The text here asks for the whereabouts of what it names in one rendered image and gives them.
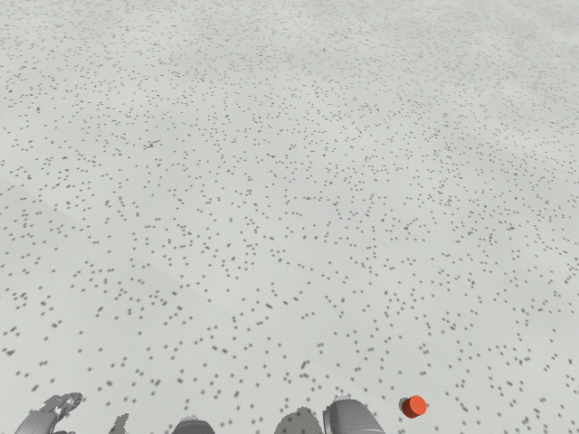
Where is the left robot hand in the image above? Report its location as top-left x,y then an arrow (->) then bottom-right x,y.
14,392 -> 82,434

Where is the tin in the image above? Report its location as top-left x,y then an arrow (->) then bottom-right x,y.
402,395 -> 426,419

